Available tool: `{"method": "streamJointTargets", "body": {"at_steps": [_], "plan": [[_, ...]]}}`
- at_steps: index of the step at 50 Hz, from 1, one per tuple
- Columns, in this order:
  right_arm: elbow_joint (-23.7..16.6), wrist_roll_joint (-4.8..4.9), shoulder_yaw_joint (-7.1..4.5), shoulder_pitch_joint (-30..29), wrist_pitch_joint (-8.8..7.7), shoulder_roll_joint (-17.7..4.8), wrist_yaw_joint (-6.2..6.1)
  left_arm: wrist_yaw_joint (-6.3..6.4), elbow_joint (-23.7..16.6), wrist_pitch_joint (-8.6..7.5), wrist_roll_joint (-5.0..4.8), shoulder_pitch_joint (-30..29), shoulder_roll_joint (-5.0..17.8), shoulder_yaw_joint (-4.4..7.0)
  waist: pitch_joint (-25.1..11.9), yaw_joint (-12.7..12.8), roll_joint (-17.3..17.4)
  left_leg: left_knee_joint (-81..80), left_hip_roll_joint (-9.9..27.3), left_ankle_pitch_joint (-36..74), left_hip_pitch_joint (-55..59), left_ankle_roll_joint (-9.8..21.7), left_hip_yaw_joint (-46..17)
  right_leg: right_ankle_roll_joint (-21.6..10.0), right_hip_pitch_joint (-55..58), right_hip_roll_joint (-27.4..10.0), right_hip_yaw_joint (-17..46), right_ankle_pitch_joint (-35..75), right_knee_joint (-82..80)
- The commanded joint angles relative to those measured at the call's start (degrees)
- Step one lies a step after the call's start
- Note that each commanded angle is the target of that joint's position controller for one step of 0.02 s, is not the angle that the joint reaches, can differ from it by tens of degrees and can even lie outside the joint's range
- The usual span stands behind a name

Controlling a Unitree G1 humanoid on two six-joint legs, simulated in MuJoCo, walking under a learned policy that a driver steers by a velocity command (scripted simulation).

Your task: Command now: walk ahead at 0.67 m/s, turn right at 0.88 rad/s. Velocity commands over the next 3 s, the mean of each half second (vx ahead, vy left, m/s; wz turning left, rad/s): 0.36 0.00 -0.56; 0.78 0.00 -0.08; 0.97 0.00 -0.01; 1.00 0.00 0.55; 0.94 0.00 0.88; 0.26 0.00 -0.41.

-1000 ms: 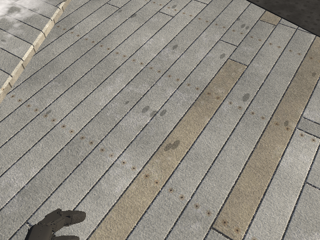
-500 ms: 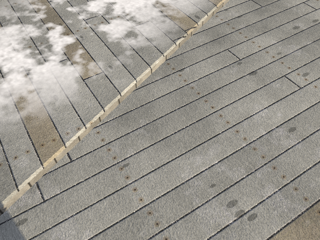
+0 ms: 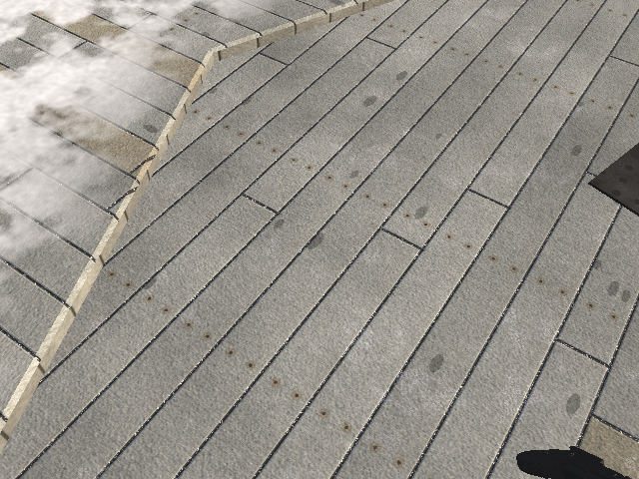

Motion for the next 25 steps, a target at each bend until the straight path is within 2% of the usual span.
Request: {"method": "streamJointTargets", "body": {"at_steps": [1, 2, 3, 4, 5, 6, 7, 8, 9, 10, 11, 12, 13, 14, 15, 16, 17, 18, 19, 20, 21, 22, 23, 25], "plan": [[-4.0, 0.37, -1.59, 3.2, 1.64, -7.1, 0.05, 0.22, -5.2, -2.4, -0.28, -2.6, 9.4, 2.13, 0.8, -5.2, 4.0, -13.5, -1.1, 3.0, 1.5, -2.3, 6.6, -7.6, -5.9, -13.2, 15.9, 45.6, -10.9], [-5.0, 0.88, -1.23, 1.0, 1.64, -6.3, 0.14, 0.32, -5.3, -2.1, -0.49, -2.9, 9.5, 2.36, -0.3, -4.5, 2.4, -19.7, -2.4, 7.9, 3.8, -2.0, 7.5, -5.5, -6.4, -10.6, 13.2, 47.8, -9.2], [-7.6, 3.44, -1.96, -6.8, -0.91, -5.3, -0.57, 1.31, -7.5, -2.37, -3.91, -4.6, 4.1, 1.26, -1.4, -1.7, 3.0, -28.6, -6.7, 11.5, 5.7, -2.6, 5.0, -3.1, -8.7, -8.4, 15.4, 36.6, -8.4], [-8.5, 3.8, -1.87, -8.3, -1.69, -4.7, -0.9, 1.93, -7.0, -1.73, -4.24, -4.4, 6.3, 1.71, -3.2, -1.1, 1.1, -37.6, -9.4, 16.9, 9.0, -2.6, 5.5, -0.9, -8.0, -7.1, 15.6, 31.4, -7.3], [-8.5, 3.95, -2.58, -8.6, -2.04, -5.4, -1.07, 2.49, -6.5, -0.85, -3.65, -3.2, 8.1, 2.36, -5.3, -0.1, -1.3, -43.5, -11.8, 21.9, 12.5, -2.8, 5.8, 1.2, -6.6, -6.9, 17.2, 27.1, -6.3], [-8.5, 4.43, -3.42, -8.4, -2.24, -6.7, -1.16, 2.95, -6.1, -0.07, -3.04, -2.1, 8.5, 2.57, -6.5, 0.4, -3.4, -46.8, -12.8, 26.3, 15.7, -2.9, 5.0, 2.8, -5.2, -7.1, 19.2, 23.1, -4.7], [-8.2, 4.88, -4.24, -7.3, -2.32, -8.1, -1.25, 3.36, -5.9, 0.33, -2.6, -1.6, 7.8, 2.53, -7.0, 0.2, -5.2, -48.8, -12.3, 29.9, 17.4, -2.6, 3.8, 4.0, -3.3, -7.5, 19.9, 20.3, -2.1], [-7.8, 4.73, -4.88, -5.3, -2.34, -9.0, -1.25, 3.7, -6.0, 0.52, -2.4, -1.8, 6.5, 2.39, -8.1, -0.6, -6.7, -50.3, -11.7, 33.0, 19.5, -1.9, 2.7, 5.3, -0.8, -7.1, 20.0, 19.5, 2.5], [-6.4, 4.1, -5.5, -0.3, -2.38, -9.5, -1.26, 3.99, -6.6, 0.67, -2.27, -3.4, 5.4, 2.31, -10.8, -3.4, -7.5, -52.8, -10.6, 38.3, 24.4, -0.9, 2.8, 7.4, 1.2, -6.0, 18.2, 21.4, 9.6], [-4.1, 3.08, -5.97, 8.3, -2.34, -10.0, -1.19, 3.93, -8.0, 0.79, -1.53, -4.7, 3.3, 1.63, -16.2, -7.3, -7.3, -52.4, -6.5, 43.4, 33.3, 1.0, 1.8, 9.8, 1.2, -4.8, 15.0, 18.2, 22.0], [-2.7, 2.36, -5.54, 14.0, -2.03, -10.9, -1.04, 3.77, -10.1, 1.14, 0.73, -3.1, -3.3, -0.52, -22.1, -7.1, 3.8, -43.9, 7.4, 67.7, 47.0, 5.0, -11.0, 11.2, -9.6, -1.4, 10.2, -24.2, 39.4], [-2.4, 0.81, -5.43, 14.3, -1.73, -12.2, -0.13, 2.56, -10.3, 0.71, -1.07, 12.2, -2.3, -1.11, -30.9, 0.1, 17.9, -42.8, 24.3, 67.7, 56.2, 19.4, -36.8, 12.1, -18.9, -0.6, 13.9, -33.4, 56.6], [-4.6, 1.85, -6.43, 7.7, -1.17, -12.2, 0.05, 1.95, -8.8, 1.53, -1.65, 12.5, 3.5, -0.51, -30.9, -0.5, 13.3, -47.3, 24.2, 41.7, 51.5, 22.7, -42.1, 13.4, -22.5, -6.4, 13.5, -24.3, 63.5], [-6.6, 2.11, -5.51, 2.9, -0.29, -8.1, -0.34, 2.02, -9.9, 2.51, -1.6, 3.1, 6.9, 0.43, -23.1, -2.7, 6.4, -50.2, 17.5, 28.6, 43.2, 20.1, -31.7, 14.1, -23.6, -8.6, 9.5, -19.8, 62.3], [-6.2, 2.1, -4.42, 0.9, 0.79, -6.5, -0.46, 2.69, -11.2, 3.25, -1.22, -2.9, 7.4, 0.82, -17.0, -2.4, 1.2, -52.2, 12.9, 23.2, 33.4, 17.0, -24.6, 14.5, -22.8, -9.7, 6.7, -15.9, 60.1], [-5.3, 2.17, -3.99, 0.5, 1.29, -6.8, -0.34, 3.11, -12.4, 3.61, -0.83, -5.6, 7.0, 0.87, -11.7, -1.7, 0.9, -53.7, 9.4, 25.1, 25.2, 15.7, -19.5, 14.4, -21.2, -10.1, 5.9, -14.7, 57.0], [-3.9, 2.08, -4.17, 0.7, 1.54, -7.4, -0.21, 2.88, -13.1, 3.55, -0.85, -6.1, 5.4, 0.45, -8.5, -0.7, 2.3, -54.9, 6.8, 28.0, 19.6, 14.7, -15.3, 14.0, -18.6, -11.0, 5.3, -14.3, 52.1], [-2.7, 2.03, -4.2, 1.4, 1.43, -7.0, 0.06, 2.75, -13.3, 3.22, -0.75, -5.8, 3.1, -0.21, -7.9, -0.2, 3.5, -55.2, 4.6, 33.0, 17.0, 13.9, -11.4, 13.7, -16.1, -11.3, 4.0, -14.5, 46.2], [-1.6, 2.1, -4.31, 1.9, 1.35, -6.9, 0.28, 2.74, -13.3, 2.71, -0.56, -5.4, 1.1, -0.87, -8.8, 0.2, 4.5, -55.1, 3.6, 39.4, 16.7, 14.1, -8.7, 13.8, -13.9, -11.4, 2.7, -15.0, 40.0], [-0.6, 2.21, -4.46, 2.7, 1.42, -6.8, 0.48, 2.67, -12.7, 2.36, -0.29, -4.4, -0.6, -1.46, -11.7, 0.7, 4.8, -55.6, 3.1, 34.8, 16.3, 14.1, -7.1, 13.6, -10.6, -12.3, 1.7, -14.6, 34.2], [-0.1, 3.0, -5.35, 3.6, 1.79, -8.8, 0.65, 2.46, -12.5, 2.26, -0.11, -4.6, -0.7, -1.71, -13.2, -0.1, 6.0, -57.7, 3.1, 21.7, 15.6, 14.7, -7.6, 13.2, -8.2, -12.3, -0.2, -14.6, 30.5], [-0.1, 4.02, -6.21, 3.8, 2.23, -11.0, 0.7, 2.11, -12.9, 2.17, -0.12, -5.8, 0.1, -1.66, -13.1, -0.7, 7.7, -60.8, 3.5, 5.9, 14.0, 15.1, -9.4, 12.3, -6.4, -12.6, -1.1, -13.7, 26.9], [-0.5, 4.77, -6.73, 2.9, 2.52, -12.5, 0.6, 1.69, -13.4, 1.99, -0.37, -7.0, 1.5, -1.37, -11.9, -0.8, 9.8, -63.3, 4.6, -3.9, 11.8, 15.2, -11.6, 11.3, -4.8, -12.9, -1.4, -12.4, 23.2], [-0.6, 5.25, -7.13, 3.3, 2.63, -13.4, 0.32, 1.11, -13.7, 1.24, -0.82, -9.4, 3.8, -0.8, -9.1, -1.5, 9.9, -65.6, 6.5, -11.3, 9.2, 14.5, -13.8, 9.0, -2.1, -13.2, -1.7, -9.3, 16.1]]}}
